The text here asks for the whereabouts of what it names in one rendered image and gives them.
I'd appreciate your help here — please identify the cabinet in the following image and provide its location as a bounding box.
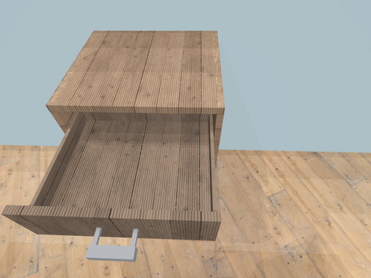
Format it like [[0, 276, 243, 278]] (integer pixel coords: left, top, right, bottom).
[[46, 31, 225, 169]]

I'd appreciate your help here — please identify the drawer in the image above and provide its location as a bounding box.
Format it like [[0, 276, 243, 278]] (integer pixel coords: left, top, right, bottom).
[[1, 112, 221, 241]]

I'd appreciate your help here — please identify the handle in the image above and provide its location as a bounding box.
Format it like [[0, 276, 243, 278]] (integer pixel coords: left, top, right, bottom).
[[85, 228, 139, 262]]

